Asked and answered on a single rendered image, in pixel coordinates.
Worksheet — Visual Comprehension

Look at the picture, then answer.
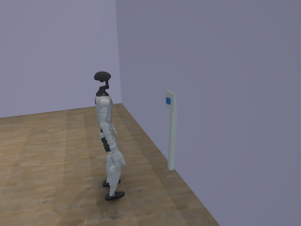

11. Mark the panel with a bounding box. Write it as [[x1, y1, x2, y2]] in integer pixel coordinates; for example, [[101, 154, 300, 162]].
[[165, 89, 178, 170]]

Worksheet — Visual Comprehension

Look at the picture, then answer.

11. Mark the button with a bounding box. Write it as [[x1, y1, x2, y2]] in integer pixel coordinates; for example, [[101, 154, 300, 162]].
[[166, 97, 171, 105]]

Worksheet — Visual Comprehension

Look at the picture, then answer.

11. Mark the right robot upper arm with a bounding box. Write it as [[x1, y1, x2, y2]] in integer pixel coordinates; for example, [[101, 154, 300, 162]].
[[99, 97, 110, 129]]

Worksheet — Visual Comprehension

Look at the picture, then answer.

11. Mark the robot right forearm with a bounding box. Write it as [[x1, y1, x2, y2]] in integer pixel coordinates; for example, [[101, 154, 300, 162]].
[[102, 122, 118, 153]]

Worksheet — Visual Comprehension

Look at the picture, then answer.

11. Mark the humanoid robot torso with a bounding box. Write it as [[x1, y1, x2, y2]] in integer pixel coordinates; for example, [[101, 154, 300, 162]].
[[95, 94, 113, 143]]

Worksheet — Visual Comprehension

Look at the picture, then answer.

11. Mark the robot left hand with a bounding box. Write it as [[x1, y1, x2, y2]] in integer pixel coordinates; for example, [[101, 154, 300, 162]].
[[109, 123, 118, 134]]

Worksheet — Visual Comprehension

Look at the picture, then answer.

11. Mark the robot right foot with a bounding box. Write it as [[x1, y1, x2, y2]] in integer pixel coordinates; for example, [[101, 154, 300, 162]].
[[105, 191, 125, 201]]

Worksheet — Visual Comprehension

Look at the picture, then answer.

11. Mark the robot right hand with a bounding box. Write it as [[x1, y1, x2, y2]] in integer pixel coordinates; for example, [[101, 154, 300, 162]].
[[112, 150, 126, 170]]

